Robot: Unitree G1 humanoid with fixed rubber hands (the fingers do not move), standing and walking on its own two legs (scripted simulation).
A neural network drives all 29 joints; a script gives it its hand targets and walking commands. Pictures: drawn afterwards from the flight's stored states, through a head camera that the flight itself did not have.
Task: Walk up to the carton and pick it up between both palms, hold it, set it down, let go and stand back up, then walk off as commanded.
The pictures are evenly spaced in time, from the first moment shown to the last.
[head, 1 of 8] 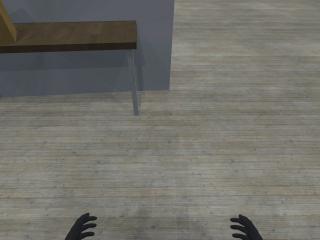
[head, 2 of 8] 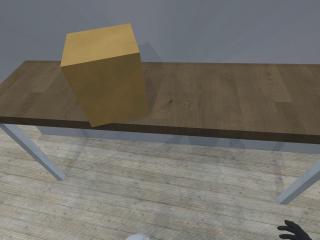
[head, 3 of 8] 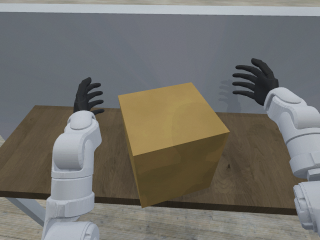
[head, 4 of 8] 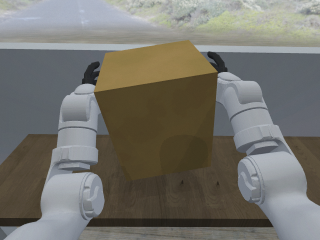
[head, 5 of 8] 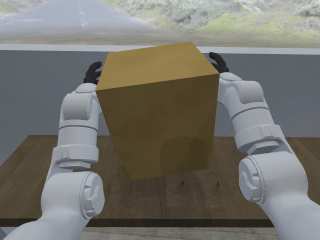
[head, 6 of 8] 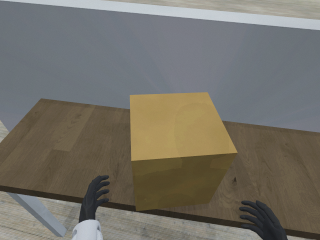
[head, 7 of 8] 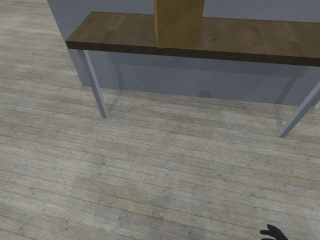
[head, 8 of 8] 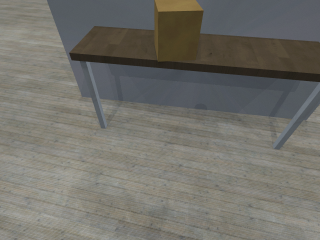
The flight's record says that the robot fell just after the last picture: no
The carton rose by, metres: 0.21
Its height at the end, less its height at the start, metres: +0.00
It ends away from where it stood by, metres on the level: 0.01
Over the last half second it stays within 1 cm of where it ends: yes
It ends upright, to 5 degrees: yes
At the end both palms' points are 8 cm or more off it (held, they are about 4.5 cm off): yes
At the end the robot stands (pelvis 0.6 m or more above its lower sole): yes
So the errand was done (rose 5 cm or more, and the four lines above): yes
